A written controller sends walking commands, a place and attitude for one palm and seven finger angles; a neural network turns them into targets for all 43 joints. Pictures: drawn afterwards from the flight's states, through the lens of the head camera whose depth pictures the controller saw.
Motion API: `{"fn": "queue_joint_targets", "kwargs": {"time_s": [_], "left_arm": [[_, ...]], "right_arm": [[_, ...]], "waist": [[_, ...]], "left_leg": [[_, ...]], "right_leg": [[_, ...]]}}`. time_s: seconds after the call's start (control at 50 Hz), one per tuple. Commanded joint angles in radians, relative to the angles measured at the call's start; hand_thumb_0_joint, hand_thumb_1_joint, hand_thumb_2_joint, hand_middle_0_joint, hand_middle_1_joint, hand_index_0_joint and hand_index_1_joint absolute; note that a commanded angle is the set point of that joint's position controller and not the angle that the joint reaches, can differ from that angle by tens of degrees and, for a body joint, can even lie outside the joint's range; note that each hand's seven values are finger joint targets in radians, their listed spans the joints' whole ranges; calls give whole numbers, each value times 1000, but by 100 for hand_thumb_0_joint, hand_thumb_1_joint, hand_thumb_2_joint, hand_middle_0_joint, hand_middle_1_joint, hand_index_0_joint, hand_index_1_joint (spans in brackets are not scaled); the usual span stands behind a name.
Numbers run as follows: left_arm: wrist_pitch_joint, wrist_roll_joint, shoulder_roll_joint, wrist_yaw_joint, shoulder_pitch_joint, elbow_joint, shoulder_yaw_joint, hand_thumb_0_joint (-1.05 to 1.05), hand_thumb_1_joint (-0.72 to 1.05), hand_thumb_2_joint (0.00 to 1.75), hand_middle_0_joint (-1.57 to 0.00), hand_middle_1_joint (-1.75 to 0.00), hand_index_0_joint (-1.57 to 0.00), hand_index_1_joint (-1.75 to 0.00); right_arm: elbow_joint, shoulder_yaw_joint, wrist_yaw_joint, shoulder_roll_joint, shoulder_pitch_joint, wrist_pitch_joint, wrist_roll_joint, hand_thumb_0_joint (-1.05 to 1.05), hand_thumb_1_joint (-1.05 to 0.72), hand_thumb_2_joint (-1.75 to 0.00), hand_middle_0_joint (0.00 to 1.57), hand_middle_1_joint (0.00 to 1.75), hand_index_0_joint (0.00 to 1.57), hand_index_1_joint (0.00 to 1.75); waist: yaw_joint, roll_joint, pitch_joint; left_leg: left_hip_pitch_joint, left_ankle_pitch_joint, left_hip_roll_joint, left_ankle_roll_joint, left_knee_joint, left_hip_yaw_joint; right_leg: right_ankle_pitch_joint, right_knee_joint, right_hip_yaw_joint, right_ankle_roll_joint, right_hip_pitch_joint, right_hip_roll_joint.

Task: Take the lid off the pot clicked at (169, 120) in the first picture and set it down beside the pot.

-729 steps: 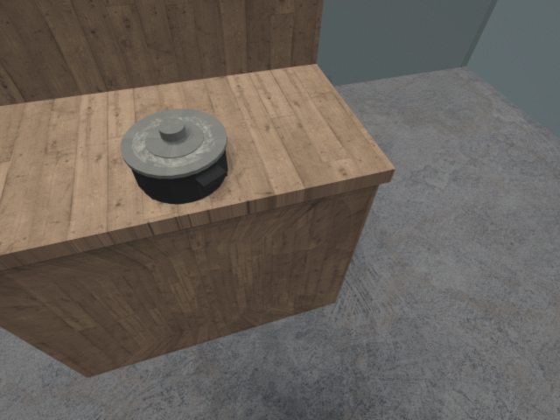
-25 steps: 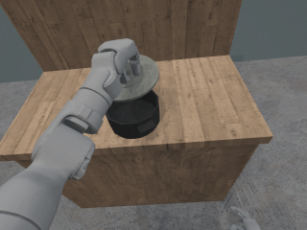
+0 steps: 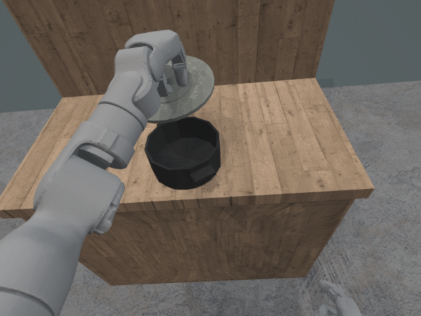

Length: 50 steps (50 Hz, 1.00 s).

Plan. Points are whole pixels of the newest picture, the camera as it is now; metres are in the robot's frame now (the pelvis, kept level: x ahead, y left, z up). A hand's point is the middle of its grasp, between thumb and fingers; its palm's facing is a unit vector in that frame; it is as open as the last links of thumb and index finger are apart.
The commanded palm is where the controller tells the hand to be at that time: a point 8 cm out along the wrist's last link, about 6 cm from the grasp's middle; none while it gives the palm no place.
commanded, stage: lift the lid straight up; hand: left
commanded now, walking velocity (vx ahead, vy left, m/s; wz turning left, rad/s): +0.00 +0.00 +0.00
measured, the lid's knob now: (164, 76) +0.51 +0.08 +0.22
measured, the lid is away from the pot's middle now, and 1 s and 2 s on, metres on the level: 0.02 0.09 0.22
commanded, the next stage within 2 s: move the lid sideways beside the pot in 0.16 s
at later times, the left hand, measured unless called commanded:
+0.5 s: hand (152, 77) +0.48 +0.09 +0.23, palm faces -0.17 -0.06 -0.98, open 5.5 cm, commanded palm +0.45 +0.11 +0.30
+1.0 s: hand (118, 86) +0.46 +0.15 +0.23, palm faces -0.21 -0.05 -0.98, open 5.4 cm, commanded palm +0.45 +0.17 +0.30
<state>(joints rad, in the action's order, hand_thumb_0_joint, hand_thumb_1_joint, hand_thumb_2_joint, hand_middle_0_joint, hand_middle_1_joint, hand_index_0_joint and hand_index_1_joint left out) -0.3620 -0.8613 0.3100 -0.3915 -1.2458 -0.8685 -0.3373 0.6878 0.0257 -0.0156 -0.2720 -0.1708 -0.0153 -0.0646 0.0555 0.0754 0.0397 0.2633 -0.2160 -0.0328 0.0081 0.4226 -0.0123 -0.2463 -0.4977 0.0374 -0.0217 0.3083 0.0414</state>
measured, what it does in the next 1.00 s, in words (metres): stands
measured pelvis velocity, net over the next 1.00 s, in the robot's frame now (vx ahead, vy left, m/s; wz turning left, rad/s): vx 0.00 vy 0.00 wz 0.01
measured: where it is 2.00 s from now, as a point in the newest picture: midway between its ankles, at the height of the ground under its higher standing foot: outside the picture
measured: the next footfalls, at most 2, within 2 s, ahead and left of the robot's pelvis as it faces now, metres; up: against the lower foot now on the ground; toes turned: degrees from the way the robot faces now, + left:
none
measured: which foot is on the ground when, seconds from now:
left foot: down 0.00-1.00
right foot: down 0.00-1.00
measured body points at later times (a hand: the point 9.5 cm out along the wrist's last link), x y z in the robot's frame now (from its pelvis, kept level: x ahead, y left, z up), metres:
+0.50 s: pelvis +0.01 +0.01 +0.00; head +0.02 -0.04 +0.45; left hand +0.48 +0.09 +0.29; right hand +0.14 -0.24 -0.13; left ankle +0.00 +0.12 -0.74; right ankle +0.00 -0.13 -0.74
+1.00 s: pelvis +0.00 +0.00 +0.00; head +0.02 -0.03 +0.45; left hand +0.47 +0.15 +0.29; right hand +0.15 -0.24 -0.11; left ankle +0.00 +0.12 -0.74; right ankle +0.00 -0.13 -0.74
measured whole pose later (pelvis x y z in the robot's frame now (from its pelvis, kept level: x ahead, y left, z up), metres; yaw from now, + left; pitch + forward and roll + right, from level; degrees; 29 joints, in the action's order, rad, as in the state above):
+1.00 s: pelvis +0.00 +0.00 +0.00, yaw +1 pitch +2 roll +1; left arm -0.31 -0.90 0.47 -0.50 -1.15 -0.75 -0.28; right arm 0.65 0.03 -0.02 -0.28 -0.17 -0.05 -0.08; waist 0.05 0.07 0.02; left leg 0.25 -0.22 -0.03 0.01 0.43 -0.03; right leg -0.24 -0.47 0.02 -0.02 0.27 0.04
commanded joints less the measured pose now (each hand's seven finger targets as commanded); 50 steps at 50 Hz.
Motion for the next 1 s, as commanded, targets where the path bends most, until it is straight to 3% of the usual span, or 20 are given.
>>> {"fn": "queue_joint_targets", "kwargs": {"time_s": [0.0,0.04,0.1,0.12,0.2,0.26,0.36,0.4,0.44,0.5,0.62,0.66,0.7,0.72,0.76,0.8,0.82,0.84,0.9,0.98], "left_arm": [[8,-38,207,55,-677,177,73,0,61,106,-80,-99,-101,-108],[7,-55,232,54,-683,170,88,0,61,106,-80,-99,-101,-108],[16,-43,196,48,-685,206,67,0,61,106,-80,-99,-101,-108],[18,-49,227,48,-705,229,88,0,61,106,-80,-99,-101,-108],[20,-40,245,50,-696,221,103,0,61,106,-80,-99,-101,-108],[6,-76,259,55,-663,159,110,0,61,106,-80,-99,-101,-108],[21,-90,325,58,-673,247,160,0,61,106,-80,-99,-101,-108],[17,-75,283,46,-598,225,135,0,61,106,-80,-99,-101,-108],[10,-78,297,40,-604,220,139,0,61,106,-80,-99,-101,-108],[23,-57,290,27,-601,287,124,0,61,106,-80,-99,-101,-108],[32,-84,397,7,-628,322,182,0,61,106,-80,-99,-101,-108],[34,-86,320,-9,-609,344,118,0,61,106,-80,-99,-101,-108],[32,-62,345,-20,-542,315,145,0,61,106,-80,-99,-101,-108],[38,-75,399,-23,-574,349,184,0,61,106,-80,-99,-101,-108],[37,-76,336,-38,-567,331,124,0,61,106,-80,-99,-101,-108],[53,-61,403,-35,-545,393,179,0,61,106,-80,-99,-101,-108],[55,-80,423,-38,-560,384,186,0,61,106,-80,-99,-101,-108],[50,-85,401,-44,-548,327,169,0,61,106,-80,-99,-101,-108],[59,-62,403,-47,-529,335,161,0,61,106,-80,-99,-101,-108],[73,-83,442,-55,-571,311,177,0,61,106,-80,-99,-101,-108]], "right_arm": [[-128,-30,-12,-96,64,39,0,0,-90,-90,20,30,20,30],[-133,-28,-12,-94,78,40,2,0,-90,-90,20,30,20,30],[-140,-33,-6,-93,69,40,4,0,-90,-90,20,30,20,30],[-145,-30,-4,-91,73,42,6,0,-90,-90,20,30,20,30],[-144,-29,-4,-94,69,41,5,0,-90,-90,20,30,20,30],[-131,-26,-4,-95,64,32,3,0,-90,-90,20,30,20,30],[-153,-32,-3,-93,72,37,8,0,-90,-90,20,30,20,30],[-156,-37,3,-98,66,28,5,0,-90,-90,20,30,20,30],[-156,-33,2,-100,79,20,1,0,-90,-90,20,30,20,30],[-168,-38,1,-104,79,23,-2,0,-90,-90,20,30,20,30],[-165,-33,-10,-106,73,24,-3,0,-90,-90,20,30,20,30],[-174,-36,-6,-97,82,28,-7,0,-90,-90,20,30,20,30],[-166,-41,-7,-116,69,17,-5,0,-90,-90,20,30,20,30],[-172,-37,-6,-110,75,17,-6,0,-90,-90,20,30,20,30],[-174,-33,-7,-104,80,15,-11,0,-90,-90,20,30,20,30],[-183,-41,-8,-119,77,14,-5,0,-90,-90,20,30,20,30],[-183,-34,-8,-110,80,12,-7,0,-90,-90,20,30,20,30],[-175,-33,-11,-110,77,7,-9,0,-90,-90,20,30,20,30],[-176,-39,-12,-123,70,3,-11,0,-90,-90,20,30,20,30],[-170,-35,-20,-118,59,0,-12,0,-90,-90,20,30,20,30]], "waist": [[12,-152,398],[6,-150,428],[9,-144,464],[1,-141,473],[-1,-143,463],[-5,-156,417],[-19,-147,508],[-15,-163,481],[-13,-161,433],[-9,-132,456],[-13,-118,469],[-6,-109,459],[-5,-117,425],[-12,-119,450],[-3,-102,408],[-13,-72,447],[-12,-85,455],[-5,-105,403],[0,-90,390],[5,-99,395]], "left_leg": [[-150,191,-27,53,-26,19],[-161,207,-28,55,-17,21],[-186,257,-26,54,-10,14],[-187,263,-26,55,-13,13],[-171,257,-29,54,-16,14],[-150,256,-25,54,-21,18],[-186,326,-24,57,-9,15],[-178,345,-21,57,-7,17],[-158,290,-22,56,-16,23],[-188,302,-24,60,-8,15],[-196,293,-26,61,-13,13],[-221,334,-26,61,-1,9],[-205,317,-25,61,-2,10],[-206,303,-25,59,-9,10],[-201,294,-27,59,-9,8],[-228,332,-24,61,3,2],[-220,313,-25,57,-4,4],[-196,286,-25,58,-6,6],[-197,276,-25,57,-5,3],[-190,234,-27,59,-10,8]], "right_leg": [[312,44,-70,51,-117,-38],[328,36,-66,51,-128,-40],[366,32,-67,55,-140,-38],[376,32,-68,53,-155,-40],[378,33,-67,54,-164,-36],[371,35,-72,54,-145,-43],[437,21,-62,54,-206,-39],[446,30,-66,54,-198,-38],[404,36,-70,52,-173,-41],[401,38,-68,55,-173,-37],[404,40,-64,52,-194,-42],[418,36,-68,55,-172,-44],[410,48,-71,56,-166,-40],[404,46,-68,53,-186,-44],[380,47,-76,56,-152,-45],[403,46,-68,60,-174,-40],[388,46,-69,57,-180,-46],[371,50,-77,58,-158,-47],[361,56,-74,60,-149,-43],[333,60,-75,56,-146,-49]]}}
